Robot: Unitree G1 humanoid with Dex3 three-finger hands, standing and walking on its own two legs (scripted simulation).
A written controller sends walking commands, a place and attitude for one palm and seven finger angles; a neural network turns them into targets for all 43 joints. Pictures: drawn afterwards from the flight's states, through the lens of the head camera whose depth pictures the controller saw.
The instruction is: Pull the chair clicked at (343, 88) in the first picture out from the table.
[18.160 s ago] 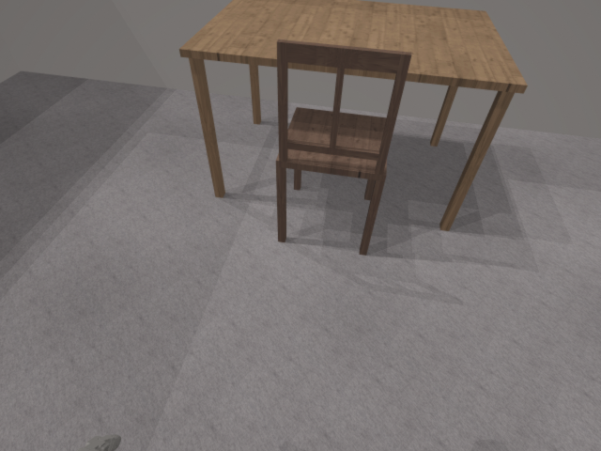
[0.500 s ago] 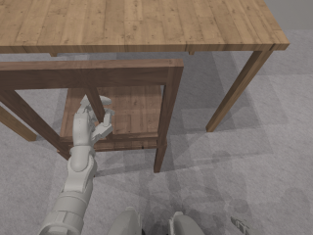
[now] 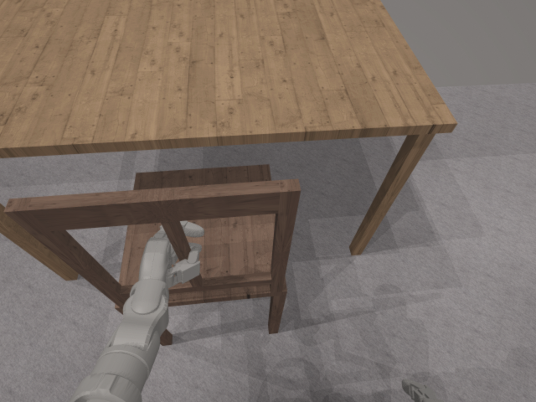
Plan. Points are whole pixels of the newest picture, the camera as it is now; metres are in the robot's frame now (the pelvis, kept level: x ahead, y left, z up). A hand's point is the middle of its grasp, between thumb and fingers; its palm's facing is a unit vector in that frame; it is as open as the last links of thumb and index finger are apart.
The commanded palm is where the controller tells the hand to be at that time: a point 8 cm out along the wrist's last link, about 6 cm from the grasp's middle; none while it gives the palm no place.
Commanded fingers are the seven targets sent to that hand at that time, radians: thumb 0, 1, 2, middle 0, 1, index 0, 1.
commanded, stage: step backward, pulling the chair out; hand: left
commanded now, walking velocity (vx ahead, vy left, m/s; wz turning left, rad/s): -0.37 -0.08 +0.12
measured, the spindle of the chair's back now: (185, 255) +0.37 +0.15 -0.08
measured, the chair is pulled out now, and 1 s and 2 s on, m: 0.04 0.17 0.22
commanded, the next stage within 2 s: none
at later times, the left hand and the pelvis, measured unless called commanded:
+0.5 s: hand (206, 301) +0.28 +0.10 -0.04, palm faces +0.01 -0.99 -0.14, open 5.2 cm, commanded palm +0.25 +0.15 -0.05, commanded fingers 0.00 0.90 0.90 -0.50 -1.45 -0.50 -1.45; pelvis -0.05 -0.03 +0.02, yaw +0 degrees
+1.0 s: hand (202, 343) +0.22 +0.10 -0.04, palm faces -0.05 -0.99 -0.16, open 5.3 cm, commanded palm +0.19 +0.15 -0.04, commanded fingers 0.00 0.90 0.90 -0.50 -1.45 -0.50 -1.45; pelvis -0.11 -0.02 +0.01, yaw +1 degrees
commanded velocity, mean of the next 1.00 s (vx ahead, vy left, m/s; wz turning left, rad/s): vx -0.38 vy -0.02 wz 0.13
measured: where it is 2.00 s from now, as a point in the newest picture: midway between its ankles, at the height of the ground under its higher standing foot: outside the picture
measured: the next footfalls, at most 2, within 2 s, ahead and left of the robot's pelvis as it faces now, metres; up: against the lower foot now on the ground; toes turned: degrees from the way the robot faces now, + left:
left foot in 1.40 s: -0.17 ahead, +0.14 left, +0.00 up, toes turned +5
